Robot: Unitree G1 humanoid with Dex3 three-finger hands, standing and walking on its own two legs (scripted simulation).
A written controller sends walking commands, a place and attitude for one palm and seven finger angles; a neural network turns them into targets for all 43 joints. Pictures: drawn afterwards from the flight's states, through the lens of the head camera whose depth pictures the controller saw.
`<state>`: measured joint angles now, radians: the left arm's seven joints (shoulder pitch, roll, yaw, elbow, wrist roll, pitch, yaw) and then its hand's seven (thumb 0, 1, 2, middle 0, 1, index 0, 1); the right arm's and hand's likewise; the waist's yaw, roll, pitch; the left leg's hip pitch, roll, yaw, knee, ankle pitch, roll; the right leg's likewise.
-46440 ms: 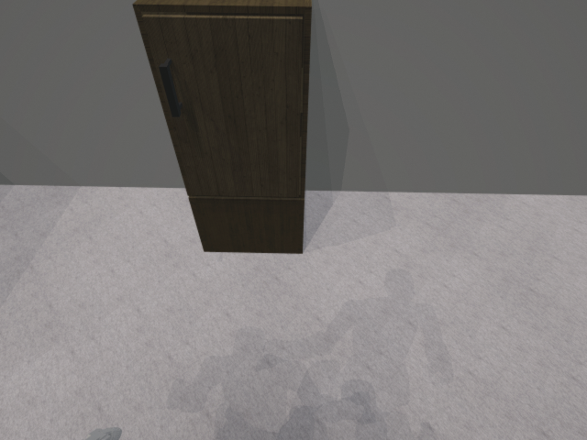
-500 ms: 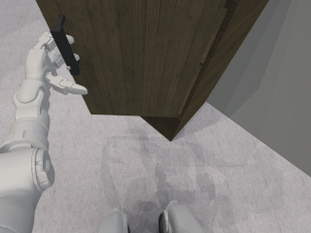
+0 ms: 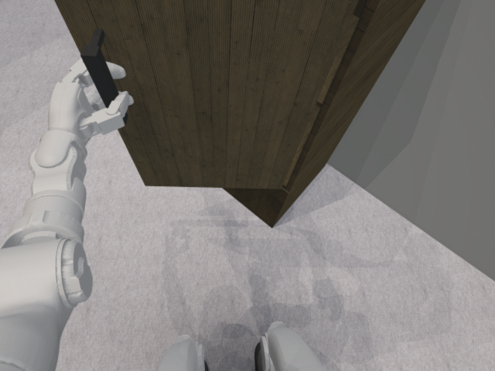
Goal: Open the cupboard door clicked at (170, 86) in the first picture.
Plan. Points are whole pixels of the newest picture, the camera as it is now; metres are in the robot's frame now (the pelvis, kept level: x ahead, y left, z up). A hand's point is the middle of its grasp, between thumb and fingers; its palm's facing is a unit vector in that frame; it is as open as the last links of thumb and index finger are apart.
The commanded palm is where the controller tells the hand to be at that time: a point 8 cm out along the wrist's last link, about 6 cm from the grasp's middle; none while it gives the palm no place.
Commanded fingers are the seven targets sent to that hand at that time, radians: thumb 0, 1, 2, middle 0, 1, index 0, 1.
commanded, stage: close the thumb around the handle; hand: left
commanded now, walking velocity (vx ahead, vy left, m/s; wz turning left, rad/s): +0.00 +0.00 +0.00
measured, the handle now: (110, 80) +0.56 +0.17 +0.08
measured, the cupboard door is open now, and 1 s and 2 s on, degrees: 41 73 86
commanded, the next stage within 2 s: pull the door open along its arc in 0.10 s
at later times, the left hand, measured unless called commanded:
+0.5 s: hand (121, 128) +0.48 +0.15 +0.07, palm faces -0.08 -1.00 -0.01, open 5.7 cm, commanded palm +0.43 +0.20 +0.08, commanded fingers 0.00 0.90 0.90 -0.40 -1.35 -0.40 -1.35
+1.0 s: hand (165, 219) +0.32 +0.09 +0.08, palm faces +0.28 -0.96 +0.04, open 6.1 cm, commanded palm +0.27 +0.16 +0.08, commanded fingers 0.00 0.90 0.90 -0.40 -1.35 -0.40 -1.35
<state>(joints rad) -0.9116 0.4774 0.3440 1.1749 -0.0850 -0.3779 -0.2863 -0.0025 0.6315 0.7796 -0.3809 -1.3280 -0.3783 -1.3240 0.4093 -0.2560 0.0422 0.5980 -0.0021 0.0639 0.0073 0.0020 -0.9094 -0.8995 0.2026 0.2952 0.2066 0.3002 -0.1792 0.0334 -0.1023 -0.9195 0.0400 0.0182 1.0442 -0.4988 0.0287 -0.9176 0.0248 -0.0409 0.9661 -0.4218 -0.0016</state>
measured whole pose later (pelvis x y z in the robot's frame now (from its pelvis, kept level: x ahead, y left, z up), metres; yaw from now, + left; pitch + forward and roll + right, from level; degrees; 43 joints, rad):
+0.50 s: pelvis +0.00 +0.00 +0.00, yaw -1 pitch +20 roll -2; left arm -0.72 0.38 0.32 0.99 -0.13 -0.38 -0.24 0.00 0.75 0.78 -0.35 -1.35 -0.36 -1.35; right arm 0.42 -0.26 0.02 0.57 0.01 0.07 0.02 0.00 -0.91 -0.90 0.20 0.30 0.21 0.30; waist -0.15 0.04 -0.13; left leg -0.87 0.04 0.04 1.02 -0.49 0.03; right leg -0.88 0.03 -0.02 0.95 -0.41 0.00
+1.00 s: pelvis +0.01 -0.02 +0.02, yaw +1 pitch +12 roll +0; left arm 0.00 -0.02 -0.05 0.22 -0.02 -0.31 0.33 0.01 0.68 0.74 -0.37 -1.30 -0.36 -1.30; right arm 0.20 -0.18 0.02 0.48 -0.04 0.04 0.05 0.01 -0.91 -0.90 0.20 0.29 0.20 0.30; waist -0.02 0.01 -0.13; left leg -0.66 0.03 0.02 0.93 -0.48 -0.01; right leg -0.69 0.01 -0.03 0.92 -0.44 -0.03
